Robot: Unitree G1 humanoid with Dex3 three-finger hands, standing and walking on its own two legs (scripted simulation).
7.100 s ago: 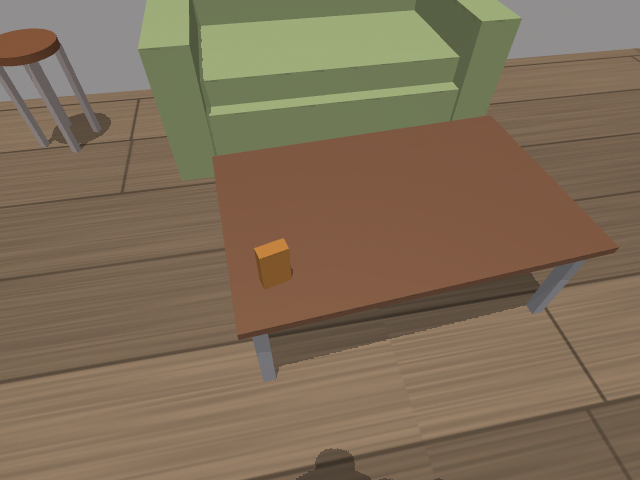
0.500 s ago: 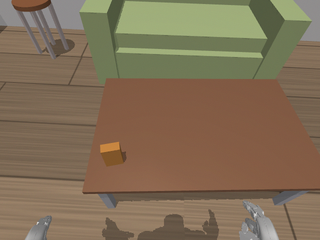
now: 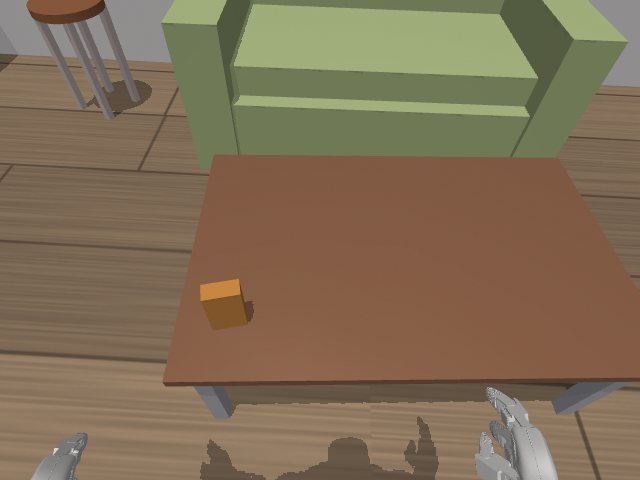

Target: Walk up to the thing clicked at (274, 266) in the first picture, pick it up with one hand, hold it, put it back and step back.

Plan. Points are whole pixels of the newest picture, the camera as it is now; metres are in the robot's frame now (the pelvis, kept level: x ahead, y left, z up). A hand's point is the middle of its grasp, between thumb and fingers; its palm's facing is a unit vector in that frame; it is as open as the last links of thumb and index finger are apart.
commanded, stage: go down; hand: left
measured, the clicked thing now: (225, 305) +0.50 +0.18 -0.26
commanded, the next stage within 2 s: none
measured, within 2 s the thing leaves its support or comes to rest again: neither
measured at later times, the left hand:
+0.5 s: hand (82, 478) +0.17 +0.28 -0.06, palm faces +0.12 -0.93 -0.35, open 17.1 cm
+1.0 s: hand (51, 366) +0.28 +0.33 -0.02, palm faces +0.12 -0.98 -0.17, open 17.5 cm
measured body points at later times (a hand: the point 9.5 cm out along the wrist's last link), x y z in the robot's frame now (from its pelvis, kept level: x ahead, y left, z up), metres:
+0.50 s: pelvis -0.02 +0.00 -0.01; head +0.01 +0.01 +0.44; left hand +0.16 +0.33 -0.04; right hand +0.14 -0.25 -0.08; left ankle -0.02 +0.11 -0.69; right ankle -0.02 -0.13 -0.69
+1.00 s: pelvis -0.02 +0.01 +0.00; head +0.04 +0.02 +0.45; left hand +0.27 +0.38 +0.00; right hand +0.05 -0.27 -0.09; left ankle -0.02 +0.11 -0.69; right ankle -0.02 -0.13 -0.69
